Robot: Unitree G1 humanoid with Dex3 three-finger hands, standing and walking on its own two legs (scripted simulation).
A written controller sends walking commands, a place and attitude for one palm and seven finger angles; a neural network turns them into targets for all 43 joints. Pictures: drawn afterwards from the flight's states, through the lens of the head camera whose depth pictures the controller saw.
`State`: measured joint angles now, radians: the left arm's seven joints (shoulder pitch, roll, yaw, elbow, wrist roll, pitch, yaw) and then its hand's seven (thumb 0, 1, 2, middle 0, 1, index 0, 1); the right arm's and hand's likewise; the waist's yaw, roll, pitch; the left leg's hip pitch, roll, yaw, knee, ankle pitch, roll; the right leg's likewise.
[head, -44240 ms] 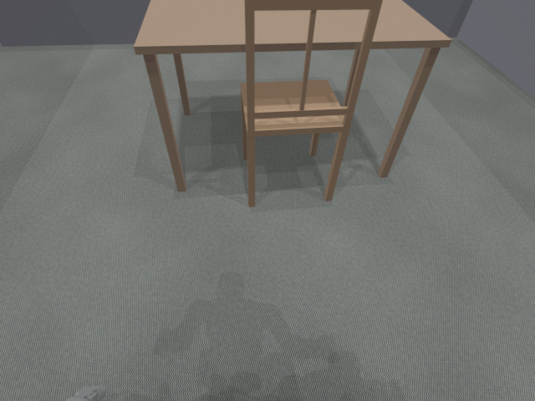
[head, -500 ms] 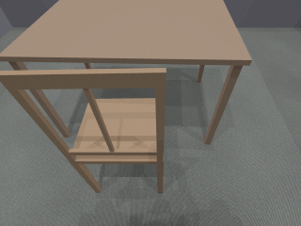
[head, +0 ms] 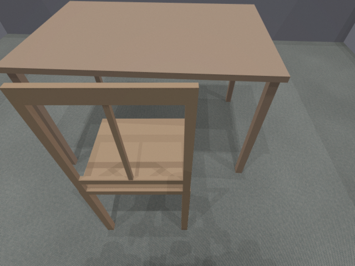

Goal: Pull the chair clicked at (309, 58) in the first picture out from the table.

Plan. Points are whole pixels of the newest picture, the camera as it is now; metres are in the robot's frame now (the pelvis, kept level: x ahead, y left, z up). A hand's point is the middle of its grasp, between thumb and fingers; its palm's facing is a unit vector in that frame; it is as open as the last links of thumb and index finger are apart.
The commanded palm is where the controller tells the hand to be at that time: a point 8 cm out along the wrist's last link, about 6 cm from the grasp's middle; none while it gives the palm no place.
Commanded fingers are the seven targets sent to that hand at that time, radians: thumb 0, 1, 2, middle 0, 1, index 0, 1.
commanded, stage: come to a stop and stand still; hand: left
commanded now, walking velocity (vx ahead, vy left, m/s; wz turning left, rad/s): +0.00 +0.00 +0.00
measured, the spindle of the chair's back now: (121, 148) +0.44 +0.19 -0.03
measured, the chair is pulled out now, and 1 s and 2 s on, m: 0.25 0.25 0.25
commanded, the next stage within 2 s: look again from close up in 0.42 s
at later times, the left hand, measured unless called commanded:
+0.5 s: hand out of the picture +0.00 +0.22 -0.16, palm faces -0.01 -0.97 -0.24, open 7.4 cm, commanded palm none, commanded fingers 0.00 0.90 0.90 -0.20 -0.30 -0.20 -0.30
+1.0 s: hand out of the picture +0.03 +0.19 -0.16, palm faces -0.02 -0.98 -0.21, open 7.4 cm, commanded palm none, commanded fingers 0.00 0.90 0.90 -0.20 -0.30 -0.20 -0.30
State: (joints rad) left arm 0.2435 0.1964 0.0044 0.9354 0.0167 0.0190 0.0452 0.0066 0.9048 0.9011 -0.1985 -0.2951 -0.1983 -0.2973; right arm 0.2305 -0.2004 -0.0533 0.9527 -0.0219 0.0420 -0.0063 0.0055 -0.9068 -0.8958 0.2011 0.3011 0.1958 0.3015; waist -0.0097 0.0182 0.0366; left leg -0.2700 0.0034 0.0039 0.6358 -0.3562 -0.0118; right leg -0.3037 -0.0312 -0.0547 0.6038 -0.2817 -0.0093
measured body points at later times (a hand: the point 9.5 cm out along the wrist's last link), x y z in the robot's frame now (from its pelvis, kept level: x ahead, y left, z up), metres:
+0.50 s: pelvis -0.01 +0.03 +0.01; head +0.01 +0.03 +0.46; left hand +0.00 +0.27 -0.14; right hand +0.03 -0.21 -0.14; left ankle +0.00 +0.12 -0.73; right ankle +0.03 -0.12 -0.73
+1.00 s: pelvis +0.00 +0.01 +0.01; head +0.01 +0.01 +0.46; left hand +0.03 +0.24 -0.14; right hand +0.01 -0.21 -0.15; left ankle +0.00 +0.12 -0.73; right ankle +0.03 -0.12 -0.73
